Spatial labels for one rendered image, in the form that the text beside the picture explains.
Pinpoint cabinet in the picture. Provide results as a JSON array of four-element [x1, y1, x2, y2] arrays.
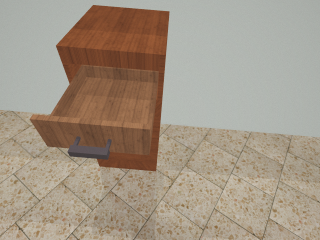
[[56, 5, 170, 172]]

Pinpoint handle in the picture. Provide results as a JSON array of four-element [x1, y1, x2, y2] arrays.
[[67, 136, 112, 160]]

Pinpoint drawer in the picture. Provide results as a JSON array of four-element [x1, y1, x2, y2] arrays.
[[30, 64, 159, 156]]

